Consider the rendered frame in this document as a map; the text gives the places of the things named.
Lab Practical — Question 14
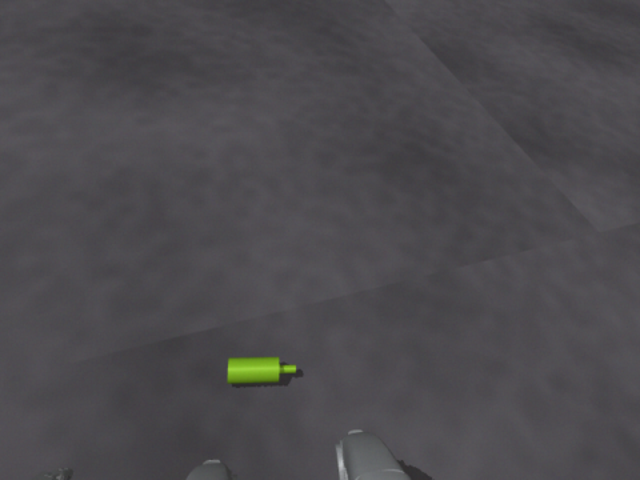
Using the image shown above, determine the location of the bottle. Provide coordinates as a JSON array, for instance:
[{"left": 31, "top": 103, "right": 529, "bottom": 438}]
[{"left": 228, "top": 357, "right": 296, "bottom": 384}]

